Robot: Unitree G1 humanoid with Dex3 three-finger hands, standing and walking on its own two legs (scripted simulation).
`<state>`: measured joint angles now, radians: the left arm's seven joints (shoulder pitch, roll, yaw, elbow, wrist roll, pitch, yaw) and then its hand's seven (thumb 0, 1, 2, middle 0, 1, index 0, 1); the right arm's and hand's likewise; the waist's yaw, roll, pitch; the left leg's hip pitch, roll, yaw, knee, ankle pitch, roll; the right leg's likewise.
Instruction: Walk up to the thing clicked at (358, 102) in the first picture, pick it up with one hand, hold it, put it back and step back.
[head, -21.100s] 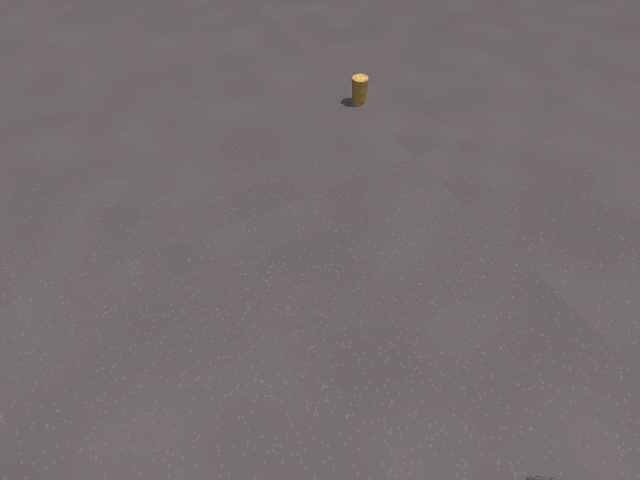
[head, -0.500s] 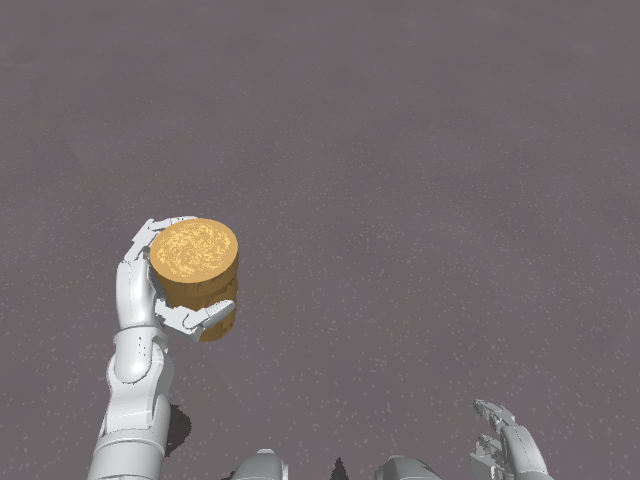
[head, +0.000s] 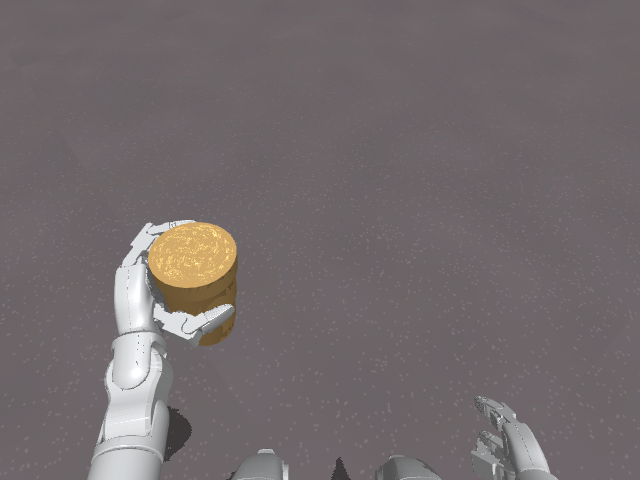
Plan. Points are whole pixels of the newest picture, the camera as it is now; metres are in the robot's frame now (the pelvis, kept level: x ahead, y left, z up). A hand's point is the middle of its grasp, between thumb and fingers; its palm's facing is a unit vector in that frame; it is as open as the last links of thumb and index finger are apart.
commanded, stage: hold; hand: left
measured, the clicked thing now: (201, 291) +0.32 +0.17 +0.04
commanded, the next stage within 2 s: crouch in 0.36 s
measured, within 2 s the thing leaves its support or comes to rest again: neither
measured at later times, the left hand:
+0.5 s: hand (193, 281) +0.33 +0.17 +0.06, palm faces +0.17 -0.99 +0.01, open 12.2 cm
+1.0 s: hand (204, 326) +0.33 +0.19 -0.08, palm faces +0.23 -0.97 +0.01, open 12.2 cm
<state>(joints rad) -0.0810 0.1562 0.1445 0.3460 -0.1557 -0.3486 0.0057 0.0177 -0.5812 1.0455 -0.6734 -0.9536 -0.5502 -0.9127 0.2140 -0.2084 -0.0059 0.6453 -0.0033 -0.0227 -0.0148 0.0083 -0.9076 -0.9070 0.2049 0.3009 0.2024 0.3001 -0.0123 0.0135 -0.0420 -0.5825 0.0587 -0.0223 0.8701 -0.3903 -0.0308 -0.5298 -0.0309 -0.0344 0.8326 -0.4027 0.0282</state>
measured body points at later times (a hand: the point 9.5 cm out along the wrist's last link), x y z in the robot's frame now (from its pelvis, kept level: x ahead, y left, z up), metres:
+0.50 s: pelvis +0.00 +0.00 +0.00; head +0.04 +0.01 +0.45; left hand +0.31 +0.22 +0.06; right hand +0.15 -0.24 -0.10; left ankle +0.03 +0.14 -0.70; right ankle +0.01 -0.14 -0.70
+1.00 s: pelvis -0.02 +0.00 -0.08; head +0.09 +0.03 +0.36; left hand +0.31 +0.24 -0.07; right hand +0.13 -0.25 -0.18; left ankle +0.03 +0.14 -0.70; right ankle +0.01 -0.14 -0.70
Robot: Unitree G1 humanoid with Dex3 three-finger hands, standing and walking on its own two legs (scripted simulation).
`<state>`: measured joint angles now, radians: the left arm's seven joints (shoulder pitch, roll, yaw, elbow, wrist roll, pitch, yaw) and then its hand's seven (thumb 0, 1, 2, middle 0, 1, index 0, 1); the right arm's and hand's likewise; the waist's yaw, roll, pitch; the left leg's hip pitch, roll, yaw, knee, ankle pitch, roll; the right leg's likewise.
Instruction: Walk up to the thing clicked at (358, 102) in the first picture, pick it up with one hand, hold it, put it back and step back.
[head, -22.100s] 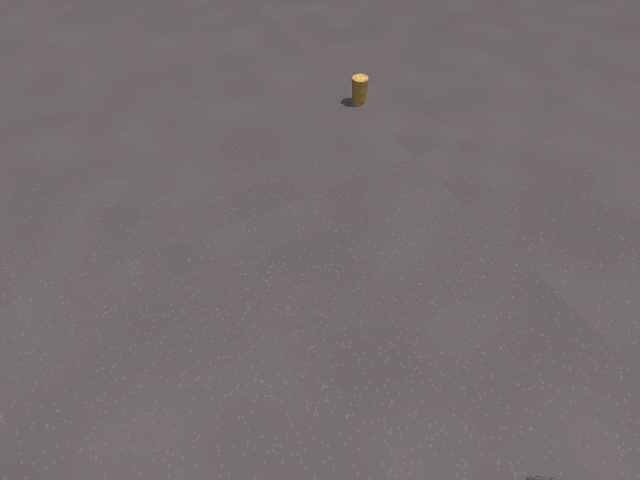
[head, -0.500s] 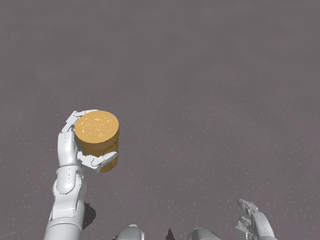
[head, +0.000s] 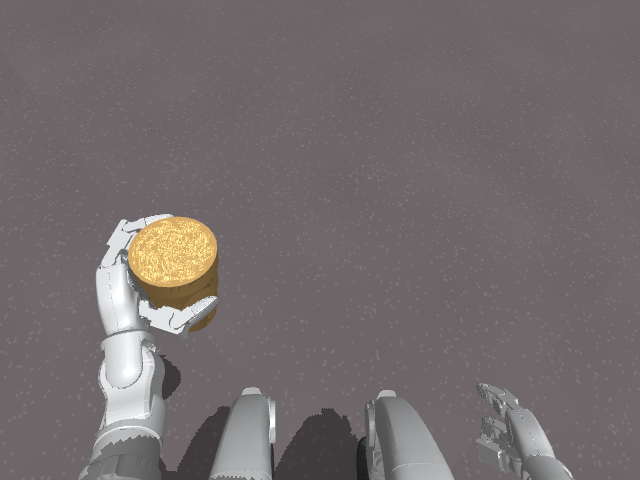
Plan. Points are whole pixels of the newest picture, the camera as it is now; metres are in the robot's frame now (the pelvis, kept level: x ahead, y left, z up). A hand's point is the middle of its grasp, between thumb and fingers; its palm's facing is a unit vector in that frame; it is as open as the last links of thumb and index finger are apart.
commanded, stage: crouch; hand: left
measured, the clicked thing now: (183, 283) +0.34 +0.19 -0.02
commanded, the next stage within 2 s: lower in 1.32 s
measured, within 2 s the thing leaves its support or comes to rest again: neither
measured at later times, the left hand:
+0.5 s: hand (198, 327) +0.35 +0.22 -0.24, palm faces +0.28 -0.96 -0.02, open 12.2 cm
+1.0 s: hand (205, 340) +0.36 +0.23 -0.37, palm faces +0.26 -0.96 -0.01, open 12.2 cm
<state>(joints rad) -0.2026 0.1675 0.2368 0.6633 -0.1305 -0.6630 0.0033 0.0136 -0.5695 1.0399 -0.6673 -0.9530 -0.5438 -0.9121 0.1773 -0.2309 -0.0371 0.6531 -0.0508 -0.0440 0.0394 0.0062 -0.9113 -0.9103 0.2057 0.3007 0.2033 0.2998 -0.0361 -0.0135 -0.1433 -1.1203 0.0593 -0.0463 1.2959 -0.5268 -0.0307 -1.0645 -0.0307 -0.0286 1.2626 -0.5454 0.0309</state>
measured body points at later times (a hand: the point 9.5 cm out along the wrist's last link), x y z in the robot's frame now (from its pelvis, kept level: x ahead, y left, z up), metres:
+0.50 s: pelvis -0.05 -0.01 -0.21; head +0.14 +0.03 +0.20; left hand +0.33 +0.27 -0.24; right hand +0.10 -0.26 -0.34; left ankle +0.04 +0.13 -0.62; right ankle +0.03 -0.14 -0.62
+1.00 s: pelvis -0.06 +0.00 -0.32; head +0.13 +0.05 +0.08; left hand +0.34 +0.28 -0.37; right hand +0.06 -0.27 -0.44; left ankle +0.04 +0.13 -0.62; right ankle +0.03 -0.14 -0.62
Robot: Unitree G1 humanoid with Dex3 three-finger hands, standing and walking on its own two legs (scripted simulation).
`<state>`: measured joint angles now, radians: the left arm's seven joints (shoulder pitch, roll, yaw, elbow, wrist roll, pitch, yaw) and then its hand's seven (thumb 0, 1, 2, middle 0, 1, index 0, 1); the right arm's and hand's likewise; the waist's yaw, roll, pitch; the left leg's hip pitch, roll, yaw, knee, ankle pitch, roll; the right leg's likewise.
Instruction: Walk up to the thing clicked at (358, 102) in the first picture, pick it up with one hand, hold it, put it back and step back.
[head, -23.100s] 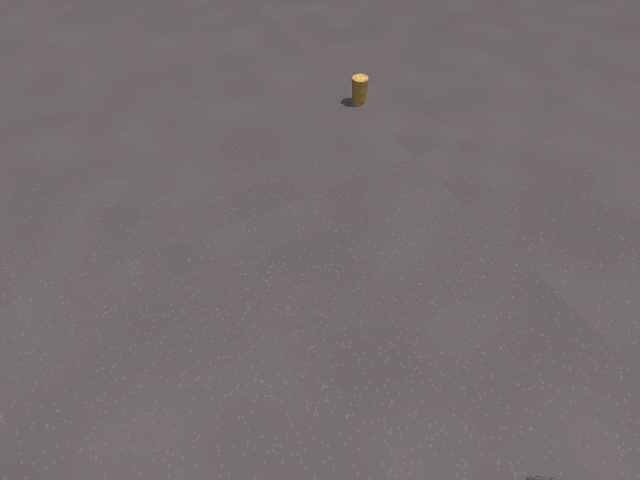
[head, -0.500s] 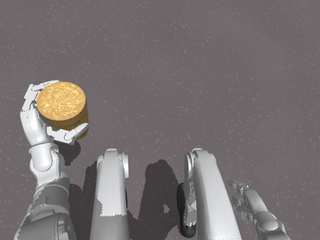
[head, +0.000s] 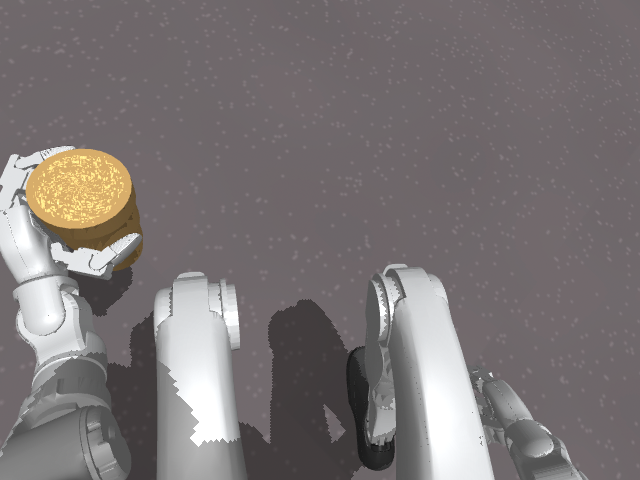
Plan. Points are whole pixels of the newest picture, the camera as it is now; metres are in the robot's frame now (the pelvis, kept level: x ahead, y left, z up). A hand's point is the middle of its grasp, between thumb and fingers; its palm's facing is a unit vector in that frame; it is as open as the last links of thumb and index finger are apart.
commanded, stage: crouch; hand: left
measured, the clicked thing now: (100, 221) +0.40 +0.27 -0.07
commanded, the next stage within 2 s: lower in 0.32 s
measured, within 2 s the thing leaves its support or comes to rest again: neither
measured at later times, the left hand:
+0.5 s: hand (101, 227) +0.40 +0.28 -0.11, palm faces +0.34 -0.94 -0.01, open 12.2 cm
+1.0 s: hand (116, 238) +0.40 +0.28 -0.18, palm faces +0.37 -0.93 +0.00, open 12.2 cm
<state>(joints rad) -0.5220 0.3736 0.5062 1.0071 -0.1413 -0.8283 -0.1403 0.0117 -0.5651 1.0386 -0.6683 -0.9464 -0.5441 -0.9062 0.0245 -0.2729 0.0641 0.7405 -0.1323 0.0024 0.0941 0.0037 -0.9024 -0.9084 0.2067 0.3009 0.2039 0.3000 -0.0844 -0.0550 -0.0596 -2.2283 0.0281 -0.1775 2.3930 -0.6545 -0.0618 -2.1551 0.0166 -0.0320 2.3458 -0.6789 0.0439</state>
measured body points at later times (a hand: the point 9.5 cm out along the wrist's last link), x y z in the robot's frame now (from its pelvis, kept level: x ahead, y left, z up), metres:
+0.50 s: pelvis +0.00 +0.01 -0.03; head +0.21 +0.10 +0.36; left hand +0.38 +0.33 -0.11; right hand +0.16 -0.26 -0.13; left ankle +0.09 +0.14 -0.30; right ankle +0.11 -0.13 -0.30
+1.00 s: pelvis +0.00 +0.02 -0.05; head +0.22 +0.14 +0.32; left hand +0.38 +0.33 -0.18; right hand +0.16 -0.25 -0.12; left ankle +0.09 +0.14 -0.30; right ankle +0.11 -0.13 -0.30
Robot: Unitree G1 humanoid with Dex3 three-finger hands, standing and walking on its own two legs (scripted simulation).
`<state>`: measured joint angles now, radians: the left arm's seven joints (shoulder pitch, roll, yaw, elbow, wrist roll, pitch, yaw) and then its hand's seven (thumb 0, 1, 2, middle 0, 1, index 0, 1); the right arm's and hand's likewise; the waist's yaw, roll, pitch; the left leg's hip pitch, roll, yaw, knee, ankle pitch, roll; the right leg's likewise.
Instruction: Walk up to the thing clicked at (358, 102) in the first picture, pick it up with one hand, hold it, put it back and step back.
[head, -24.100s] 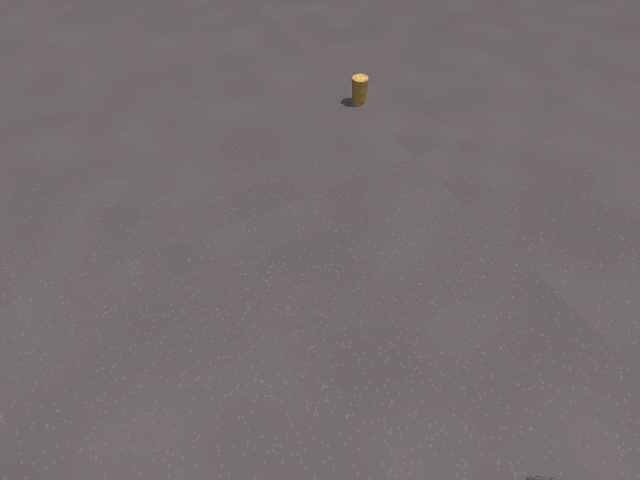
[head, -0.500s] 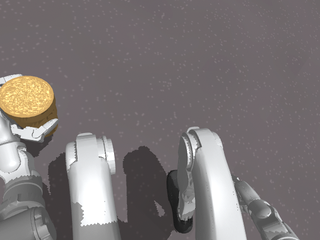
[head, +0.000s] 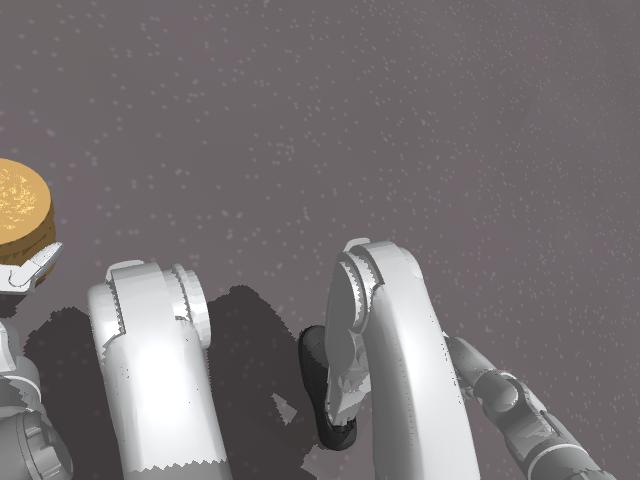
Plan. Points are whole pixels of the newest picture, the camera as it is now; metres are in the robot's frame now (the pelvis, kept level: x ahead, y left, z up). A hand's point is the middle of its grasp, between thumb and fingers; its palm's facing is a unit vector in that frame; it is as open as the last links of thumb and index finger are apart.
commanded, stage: lower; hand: left
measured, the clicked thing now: (8, 234) +0.37 +0.31 -0.15
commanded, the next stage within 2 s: loosen in 1.02 s
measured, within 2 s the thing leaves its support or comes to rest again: neither
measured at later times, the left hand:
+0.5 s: hand (3, 235) +0.37 +0.31 -0.16, palm faces +0.47 -0.88 +0.02, open 12.2 cm
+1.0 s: hand (14, 234) +0.38 +0.31 -0.17, palm faces +0.48 -0.88 +0.02, open 12.2 cm
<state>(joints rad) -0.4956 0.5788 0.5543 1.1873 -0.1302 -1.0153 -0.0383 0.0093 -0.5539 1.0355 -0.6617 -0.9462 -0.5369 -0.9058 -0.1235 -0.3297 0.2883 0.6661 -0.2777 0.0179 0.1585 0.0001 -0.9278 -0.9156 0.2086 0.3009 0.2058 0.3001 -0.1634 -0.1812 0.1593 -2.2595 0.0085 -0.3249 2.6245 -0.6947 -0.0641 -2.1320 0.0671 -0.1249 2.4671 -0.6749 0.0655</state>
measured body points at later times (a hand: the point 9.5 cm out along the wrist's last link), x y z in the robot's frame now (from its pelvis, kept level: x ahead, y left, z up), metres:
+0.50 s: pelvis -0.01 +0.01 +0.00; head +0.19 +0.20 +0.35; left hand +0.34 +0.36 -0.16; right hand +0.18 -0.23 -0.04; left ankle +0.08 +0.14 -0.25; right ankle +0.12 -0.13 -0.25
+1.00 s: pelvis -0.01 +0.02 -0.01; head +0.19 +0.21 +0.34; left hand +0.35 +0.35 -0.17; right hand +0.17 -0.22 -0.04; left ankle +0.08 +0.14 -0.25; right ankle +0.12 -0.13 -0.25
